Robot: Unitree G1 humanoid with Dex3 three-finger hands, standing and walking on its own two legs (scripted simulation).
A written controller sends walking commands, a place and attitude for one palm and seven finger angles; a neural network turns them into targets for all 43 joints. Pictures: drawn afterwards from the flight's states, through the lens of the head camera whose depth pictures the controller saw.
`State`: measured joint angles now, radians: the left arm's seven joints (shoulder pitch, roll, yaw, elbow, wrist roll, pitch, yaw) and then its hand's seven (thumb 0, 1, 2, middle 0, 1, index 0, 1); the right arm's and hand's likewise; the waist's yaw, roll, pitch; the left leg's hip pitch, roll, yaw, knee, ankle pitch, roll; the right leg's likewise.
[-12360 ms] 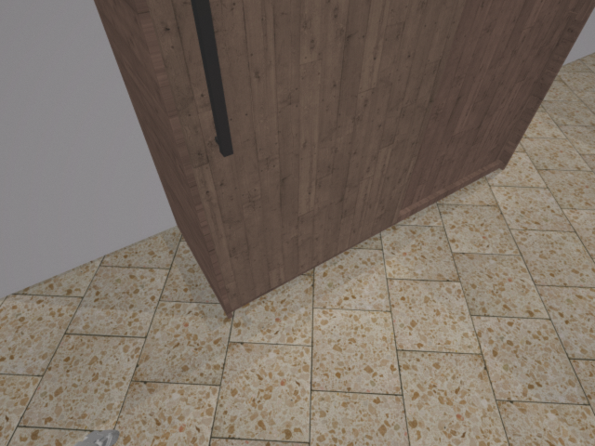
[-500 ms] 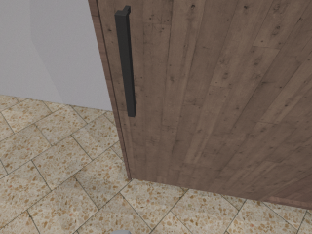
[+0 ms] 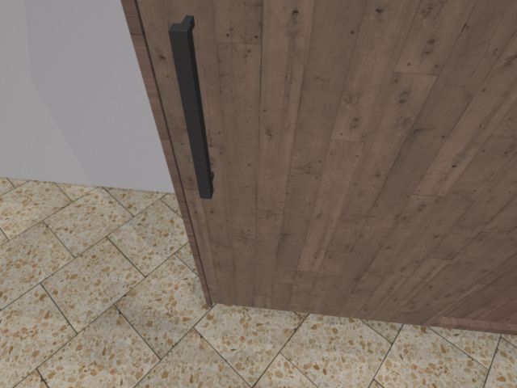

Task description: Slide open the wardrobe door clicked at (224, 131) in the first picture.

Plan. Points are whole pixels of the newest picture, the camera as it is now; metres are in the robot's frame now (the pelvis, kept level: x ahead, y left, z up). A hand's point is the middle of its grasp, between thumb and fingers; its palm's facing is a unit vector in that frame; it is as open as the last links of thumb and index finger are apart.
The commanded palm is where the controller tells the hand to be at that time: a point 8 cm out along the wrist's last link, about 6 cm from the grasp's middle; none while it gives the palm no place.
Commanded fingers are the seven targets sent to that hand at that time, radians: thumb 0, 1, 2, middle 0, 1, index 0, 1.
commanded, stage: come to a stop and stand still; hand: left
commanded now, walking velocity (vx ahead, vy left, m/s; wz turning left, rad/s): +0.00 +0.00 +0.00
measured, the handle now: (199, 123) +0.47 +0.13 +0.16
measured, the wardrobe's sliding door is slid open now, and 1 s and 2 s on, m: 0.00 0.00 0.00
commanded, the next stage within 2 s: none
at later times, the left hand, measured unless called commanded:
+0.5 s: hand out of the picture -0.01 +0.28 -0.14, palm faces -0.01 -0.94 -0.34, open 7.4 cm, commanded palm none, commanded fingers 0.00 0.90 0.90 -0.20 -0.30 -0.20 -0.30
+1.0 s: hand out of the picture -0.12 +0.29 -0.17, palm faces +0.03 -0.97 -0.25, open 7.4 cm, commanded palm none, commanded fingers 0.00 0.90 0.90 -0.20 -0.30 -0.20 -0.30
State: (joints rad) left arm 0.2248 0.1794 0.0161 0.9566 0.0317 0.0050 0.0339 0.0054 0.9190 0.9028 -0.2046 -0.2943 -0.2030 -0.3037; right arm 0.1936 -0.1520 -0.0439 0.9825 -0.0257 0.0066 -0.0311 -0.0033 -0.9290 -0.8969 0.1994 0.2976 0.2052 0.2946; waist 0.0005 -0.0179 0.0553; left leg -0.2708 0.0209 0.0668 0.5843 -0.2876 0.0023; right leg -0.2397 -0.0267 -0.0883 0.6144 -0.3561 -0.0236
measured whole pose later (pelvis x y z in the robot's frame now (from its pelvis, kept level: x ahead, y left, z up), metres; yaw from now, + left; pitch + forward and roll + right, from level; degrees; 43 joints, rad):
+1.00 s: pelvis -0.12 +0.07 +0.00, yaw +2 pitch -5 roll -2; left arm 0.30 0.27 0.01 1.05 0.03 0.04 0.00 0.01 0.90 0.90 -0.21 -0.29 -0.21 -0.30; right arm 0.19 -0.30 -0.06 1.03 -0.02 0.02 0.00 0.00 -0.91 -0.90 0.20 0.30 0.21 0.30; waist 0.00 0.01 0.04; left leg -0.36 -0.05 0.07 0.56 -0.33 0.03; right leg -0.28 -0.05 -0.02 0.49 -0.26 0.00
